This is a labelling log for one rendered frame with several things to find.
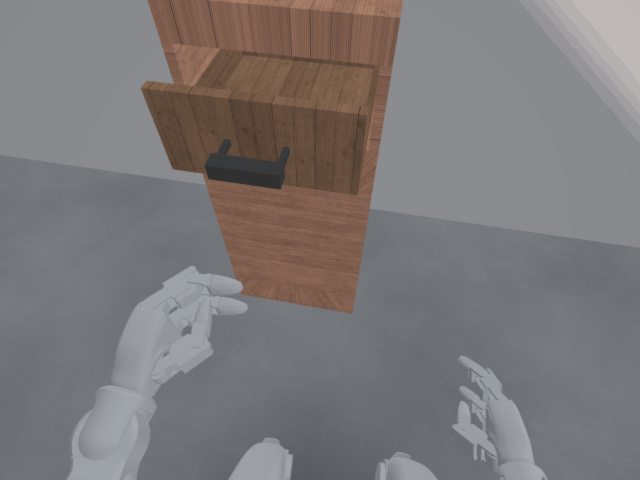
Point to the drawer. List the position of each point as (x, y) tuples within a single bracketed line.
[(320, 109)]

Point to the handle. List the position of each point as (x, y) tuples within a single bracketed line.
[(248, 171)]

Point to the robot right hand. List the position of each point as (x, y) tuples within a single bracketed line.
[(497, 418)]

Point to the cabinet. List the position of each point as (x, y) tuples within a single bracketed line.
[(295, 245)]

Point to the robot left hand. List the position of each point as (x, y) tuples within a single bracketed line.
[(139, 363)]

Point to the right robot shin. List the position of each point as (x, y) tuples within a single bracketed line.
[(401, 455)]

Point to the left robot thigh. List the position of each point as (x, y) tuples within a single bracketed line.
[(264, 461)]

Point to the robot left forearm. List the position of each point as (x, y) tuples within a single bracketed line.
[(110, 440)]

